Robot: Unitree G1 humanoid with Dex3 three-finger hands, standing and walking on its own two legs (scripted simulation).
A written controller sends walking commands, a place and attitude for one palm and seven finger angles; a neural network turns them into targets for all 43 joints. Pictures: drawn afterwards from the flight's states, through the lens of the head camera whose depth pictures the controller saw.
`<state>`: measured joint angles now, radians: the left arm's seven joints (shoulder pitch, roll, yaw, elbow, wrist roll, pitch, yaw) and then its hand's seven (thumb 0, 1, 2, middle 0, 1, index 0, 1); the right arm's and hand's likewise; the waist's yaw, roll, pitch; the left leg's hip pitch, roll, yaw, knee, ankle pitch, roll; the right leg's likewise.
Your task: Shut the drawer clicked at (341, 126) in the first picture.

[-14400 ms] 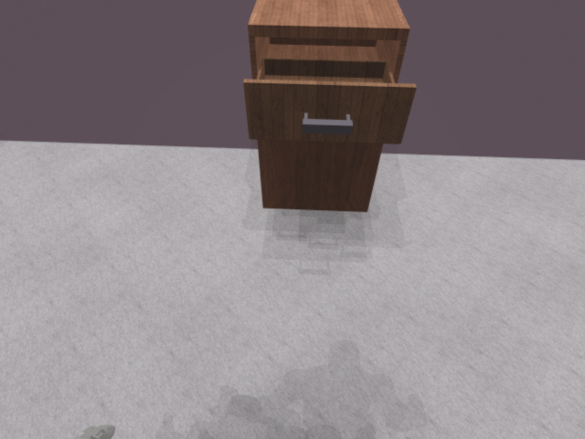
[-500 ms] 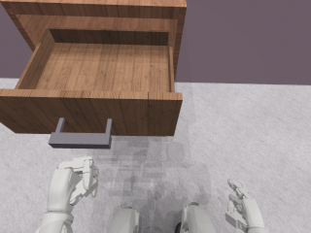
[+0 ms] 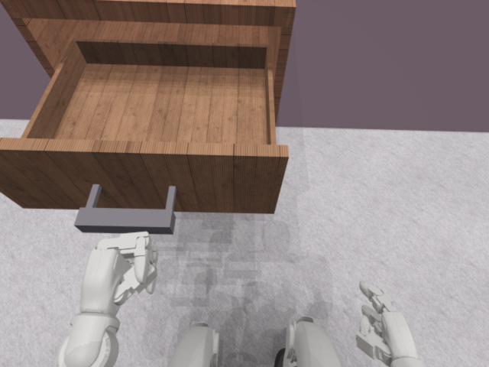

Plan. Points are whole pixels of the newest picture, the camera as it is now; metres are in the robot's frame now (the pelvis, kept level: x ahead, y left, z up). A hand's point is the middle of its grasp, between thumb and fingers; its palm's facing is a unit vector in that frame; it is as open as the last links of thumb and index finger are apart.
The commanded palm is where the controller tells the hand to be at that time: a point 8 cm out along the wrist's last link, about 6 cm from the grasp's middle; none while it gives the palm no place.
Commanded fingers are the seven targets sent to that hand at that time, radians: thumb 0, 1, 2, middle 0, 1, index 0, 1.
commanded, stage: push the drawer shut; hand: left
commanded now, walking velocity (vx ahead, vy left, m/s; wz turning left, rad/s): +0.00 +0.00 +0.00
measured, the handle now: (130, 206) +0.34 +0.20 +0.05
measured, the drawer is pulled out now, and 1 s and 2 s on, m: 0.29 0.19 0.08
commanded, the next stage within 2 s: none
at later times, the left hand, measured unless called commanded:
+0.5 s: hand (151, 245) +0.29 +0.16 +0.04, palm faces -0.02 -1.00 -0.06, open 3.0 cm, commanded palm +0.29 +0.21 +0.05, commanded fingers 0.00 0.90 0.90 -1.40 -1.60 -1.40 -1.60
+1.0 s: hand (157, 199) +0.36 +0.16 +0.04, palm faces +0.00 -1.00 -0.05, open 3.0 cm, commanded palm +0.36 +0.21 +0.05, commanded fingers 0.00 0.90 0.90 -1.40 -1.60 -1.40 -1.60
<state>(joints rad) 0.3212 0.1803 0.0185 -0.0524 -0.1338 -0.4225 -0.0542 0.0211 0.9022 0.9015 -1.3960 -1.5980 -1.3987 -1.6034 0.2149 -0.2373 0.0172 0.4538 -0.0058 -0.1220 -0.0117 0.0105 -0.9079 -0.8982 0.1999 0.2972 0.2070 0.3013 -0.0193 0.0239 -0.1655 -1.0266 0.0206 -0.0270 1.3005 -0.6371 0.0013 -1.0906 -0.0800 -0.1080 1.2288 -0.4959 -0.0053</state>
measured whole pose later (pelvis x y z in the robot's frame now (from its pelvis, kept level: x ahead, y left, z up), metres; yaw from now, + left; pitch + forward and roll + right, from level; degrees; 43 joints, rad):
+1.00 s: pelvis -0.02 +0.01 +0.01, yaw +0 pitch +21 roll -2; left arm -0.32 0.24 0.14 0.56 -0.14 -0.45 -0.08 0.00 0.74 0.91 -1.40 -1.60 -1.40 -1.60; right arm 0.23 -0.25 0.03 0.60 0.00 -0.09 -0.02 0.01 -0.91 -0.90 0.20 0.30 0.21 0.30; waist -0.06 0.01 -0.13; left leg -1.03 0.01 0.00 1.24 -0.56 0.02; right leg -1.10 -0.09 -0.09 1.16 -0.41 0.01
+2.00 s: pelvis -0.03 +0.00 +0.00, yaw -1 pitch +25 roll -2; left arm -0.86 0.42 0.35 1.15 -0.06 -0.53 -0.12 0.06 0.76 0.92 -1.40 -1.60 -1.40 -1.60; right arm 0.29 -0.27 0.04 0.64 -0.04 -0.01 0.00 0.00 -0.91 -0.90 0.20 0.30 0.21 0.30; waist -0.17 0.02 -0.11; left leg -1.16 0.03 -0.02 1.27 -0.55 0.01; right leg -1.21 -0.06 -0.09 1.17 -0.39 -0.01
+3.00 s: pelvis -0.04 +0.01 -0.02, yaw -3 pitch +31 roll -6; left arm -1.23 0.68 0.38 1.36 0.05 -0.40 -0.14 0.08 0.58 0.93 -1.40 -1.60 -1.40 -1.60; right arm 0.35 -0.27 0.10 0.63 -0.07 0.03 0.02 0.00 -0.91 -0.90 0.20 0.30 0.21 0.30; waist -0.29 0.03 -0.10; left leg -1.35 0.04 -0.07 1.35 -0.55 0.01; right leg -1.36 -0.05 -0.14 1.18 -0.37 0.00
